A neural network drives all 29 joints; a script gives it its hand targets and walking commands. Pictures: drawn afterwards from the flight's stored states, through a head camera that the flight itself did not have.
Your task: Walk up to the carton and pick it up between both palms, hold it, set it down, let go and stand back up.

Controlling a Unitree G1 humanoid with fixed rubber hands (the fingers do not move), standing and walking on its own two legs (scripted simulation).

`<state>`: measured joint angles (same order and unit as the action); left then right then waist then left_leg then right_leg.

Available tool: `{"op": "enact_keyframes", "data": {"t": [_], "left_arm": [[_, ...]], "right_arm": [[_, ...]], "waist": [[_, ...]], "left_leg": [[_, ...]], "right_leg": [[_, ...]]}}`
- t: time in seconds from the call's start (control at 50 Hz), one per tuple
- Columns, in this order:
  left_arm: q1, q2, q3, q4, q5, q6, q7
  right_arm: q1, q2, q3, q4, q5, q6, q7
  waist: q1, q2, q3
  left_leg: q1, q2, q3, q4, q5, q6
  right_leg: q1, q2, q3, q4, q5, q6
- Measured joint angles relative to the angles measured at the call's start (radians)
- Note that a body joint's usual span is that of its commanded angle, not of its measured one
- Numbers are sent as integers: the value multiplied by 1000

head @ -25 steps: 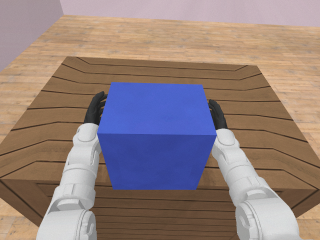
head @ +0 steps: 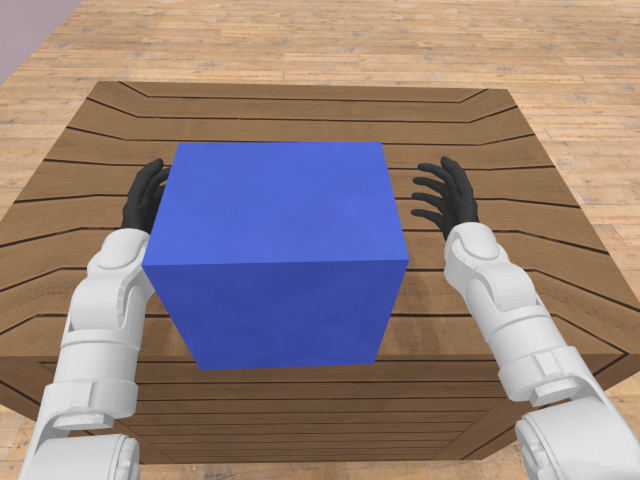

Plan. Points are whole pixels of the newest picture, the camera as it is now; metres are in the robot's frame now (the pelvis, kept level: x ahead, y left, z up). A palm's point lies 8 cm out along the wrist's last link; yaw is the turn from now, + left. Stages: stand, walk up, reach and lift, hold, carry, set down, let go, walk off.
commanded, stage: set down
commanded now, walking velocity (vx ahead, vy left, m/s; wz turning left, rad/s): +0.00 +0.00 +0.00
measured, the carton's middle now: (285, 263) +0.36 +0.07 +0.09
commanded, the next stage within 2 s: none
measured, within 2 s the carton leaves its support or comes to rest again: neither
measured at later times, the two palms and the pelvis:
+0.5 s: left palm (86, 160) +0.38 +0.25 +0.23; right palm (502, 155) +0.41 -0.15 +0.23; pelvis -0.01 +0.01 +0.00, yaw -1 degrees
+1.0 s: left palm (100, 238) +0.33 +0.25 +0.17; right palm (495, 224) +0.36 -0.15 +0.17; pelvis -0.02 +0.03 +0.00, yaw +0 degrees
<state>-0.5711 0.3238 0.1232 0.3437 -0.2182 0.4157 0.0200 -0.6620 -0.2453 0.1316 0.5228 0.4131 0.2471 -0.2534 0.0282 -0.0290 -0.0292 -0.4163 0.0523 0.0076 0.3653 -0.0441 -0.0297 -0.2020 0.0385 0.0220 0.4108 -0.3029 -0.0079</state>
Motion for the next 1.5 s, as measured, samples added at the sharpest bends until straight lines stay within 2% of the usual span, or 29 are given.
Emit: {"op": "enact_keyframes", "data": {"t": [0.12, 0.26, 0.4, 0.58, 0.78, 0.88, 1.08, 1.26, 1.5], "left_arm": [[-28, 35, 10, -40, -26, 66, -8], [-83, 79, 29, -81, -50, 168, -10], [-154, 111, 31, -117, -61, 272, -6], [-233, 126, 22, -97, -68, 379, 15], [-218, 107, 13, -89, -39, 404, 23], [-119, 62, 19, -162, -9, 401, 28], [163, -23, 27, -436, 9, 370, 60], [263, -23, 30, -500, -20, 310, 69], [450, -52, 36, -603, 19, 272, 35]], "right_arm": [[-9, -26, -7, -62, 23, 42, -2], [-73, -71, -22, -83, 57, 118, 5], [-143, -108, -35, -49, 88, 194, 22], [-255, -139, -63, 44, 90, 281, 58], [-252, -131, -81, 99, 79, 304, 97], [-149, -111, -92, 27, 61, 274, 110], [160, -109, -116, -269, 28, 201, 126], [291, -84, -120, -414, -6, 183, 132], [461, -31, -138, -524, -32, 147, 105]], "waist": [[-4, 5, 10], [-5, 4, 16], [-3, -9, -3], [-7, -14, -39], [-24, -21, -39], [-35, -18, -1], [-36, 5, 67], [-9, 14, 52], [4, -38, 66]], "left_leg": [[12, 1, 5, 0, 0, 0], [39, 1, 17, -16, 9, 3], [61, 0, 19, -32, 19, 6], [61, -4, 10, -33, 26, 14], [70, -10, -1, -11, 16, 24], [91, -14, -1, 2, 7, 29], [99, -20, 13, 3, 12, 40], [82, -20, 32, -20, 30, 42], [156, -14, 40, -35, 14, 26]], "right_leg": [[6, 0, 5, 9, -3, 1], [23, -3, 16, 5, 3, 3], [45, -3, 18, -12, 15, 4], [61, -6, 8, -39, 32, 10], [100, -10, -3, -70, 46, 19], [131, -13, -3, -80, 49, 26], [122, -23, 9, -51, 42, 36], [72, -26, 27, -17, 36, 34], [141, -23, 36, -30, 24, 20]]}}
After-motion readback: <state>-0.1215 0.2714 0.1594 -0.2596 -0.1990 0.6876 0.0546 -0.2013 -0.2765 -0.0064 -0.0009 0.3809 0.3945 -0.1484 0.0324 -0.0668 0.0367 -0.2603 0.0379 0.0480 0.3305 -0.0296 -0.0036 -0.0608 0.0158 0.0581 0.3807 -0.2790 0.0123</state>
